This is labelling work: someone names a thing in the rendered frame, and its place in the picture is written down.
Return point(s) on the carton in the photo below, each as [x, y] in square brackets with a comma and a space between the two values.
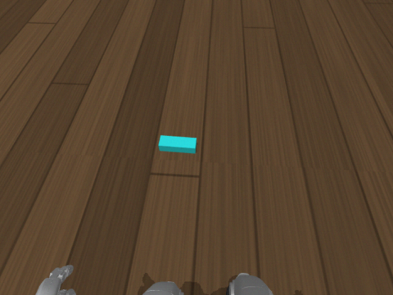
[177, 144]

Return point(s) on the left robot hand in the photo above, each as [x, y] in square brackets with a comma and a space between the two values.
[51, 285]

